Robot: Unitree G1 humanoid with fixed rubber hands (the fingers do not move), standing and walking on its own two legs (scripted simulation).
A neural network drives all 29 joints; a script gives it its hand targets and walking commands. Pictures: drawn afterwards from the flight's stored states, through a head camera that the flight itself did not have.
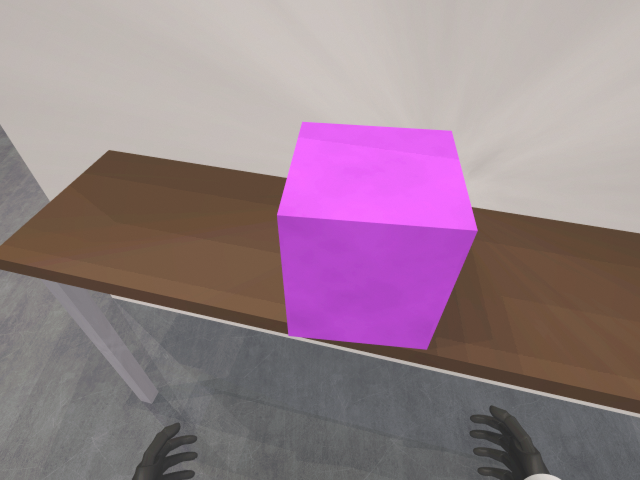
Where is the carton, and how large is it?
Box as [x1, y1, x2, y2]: [277, 122, 477, 349]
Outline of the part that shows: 302,122 277,213 288,335 426,349 477,230 451,131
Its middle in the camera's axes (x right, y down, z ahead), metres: +0.07 +0.00 +0.56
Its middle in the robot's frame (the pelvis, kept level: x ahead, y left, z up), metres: +0.45 -0.05 +0.07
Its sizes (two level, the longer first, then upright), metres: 0.210 0.200 0.250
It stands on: a table, 0.72 m high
